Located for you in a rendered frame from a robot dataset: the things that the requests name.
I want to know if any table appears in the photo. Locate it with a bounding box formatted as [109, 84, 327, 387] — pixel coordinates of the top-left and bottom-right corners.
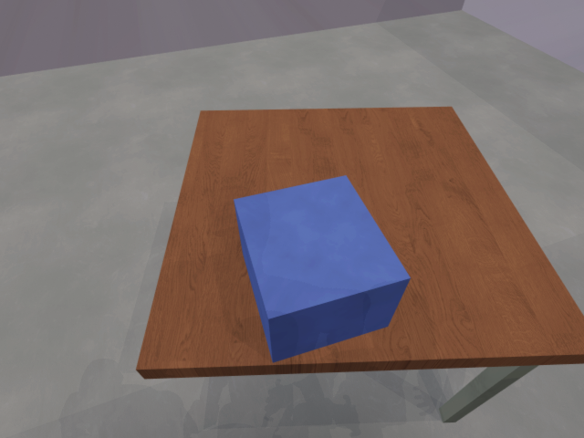
[136, 107, 584, 422]

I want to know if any carton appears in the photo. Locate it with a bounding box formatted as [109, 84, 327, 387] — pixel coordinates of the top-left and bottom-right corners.
[234, 175, 411, 363]

